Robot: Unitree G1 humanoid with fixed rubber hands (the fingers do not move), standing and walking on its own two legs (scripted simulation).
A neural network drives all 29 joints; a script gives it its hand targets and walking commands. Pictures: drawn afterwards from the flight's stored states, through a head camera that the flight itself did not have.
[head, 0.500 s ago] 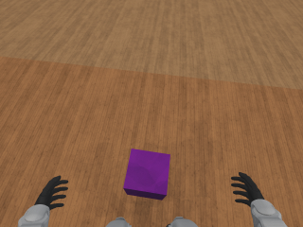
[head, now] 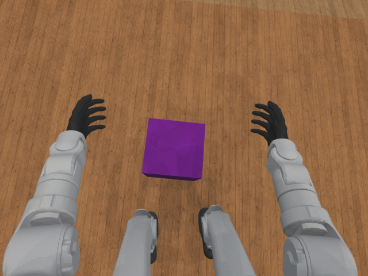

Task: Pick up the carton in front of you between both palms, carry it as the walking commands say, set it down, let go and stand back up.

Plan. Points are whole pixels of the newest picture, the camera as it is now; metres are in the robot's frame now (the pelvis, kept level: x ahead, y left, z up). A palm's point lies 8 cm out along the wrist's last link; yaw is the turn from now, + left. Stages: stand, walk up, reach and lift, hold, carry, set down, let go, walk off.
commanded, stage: reach and lift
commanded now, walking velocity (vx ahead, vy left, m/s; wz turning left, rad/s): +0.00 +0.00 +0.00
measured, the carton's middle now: (173, 153) +0.44 -0.01 -0.54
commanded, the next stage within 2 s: none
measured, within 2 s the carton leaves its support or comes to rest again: leaves its support in 1.74 s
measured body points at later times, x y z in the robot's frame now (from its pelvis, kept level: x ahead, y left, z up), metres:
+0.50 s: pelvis -0.02 +0.01 -0.13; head +0.29 +0.03 +0.19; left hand +0.49 +0.18 -0.29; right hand +0.44 -0.21 -0.27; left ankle +0.06 +0.11 -0.63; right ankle +0.06 -0.15 -0.63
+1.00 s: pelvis -0.06 -0.01 -0.27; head +0.30 +0.00 -0.01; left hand +0.47 +0.16 -0.48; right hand +0.42 -0.21 -0.47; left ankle +0.06 +0.11 -0.63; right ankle +0.06 -0.15 -0.63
